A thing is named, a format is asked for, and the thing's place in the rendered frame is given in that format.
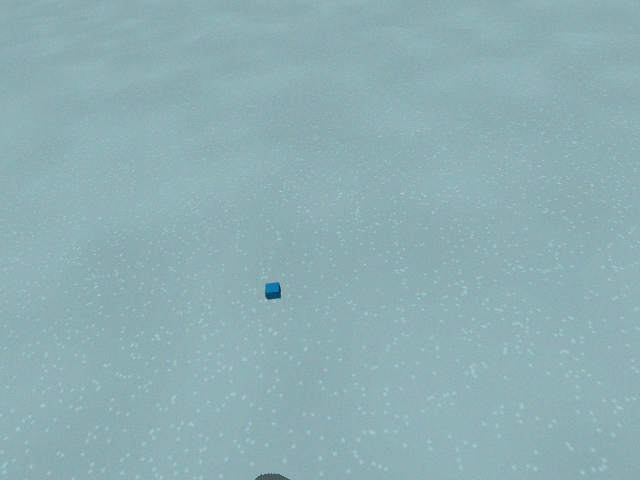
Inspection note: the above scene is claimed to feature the small box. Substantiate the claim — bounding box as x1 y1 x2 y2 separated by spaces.
265 282 281 300

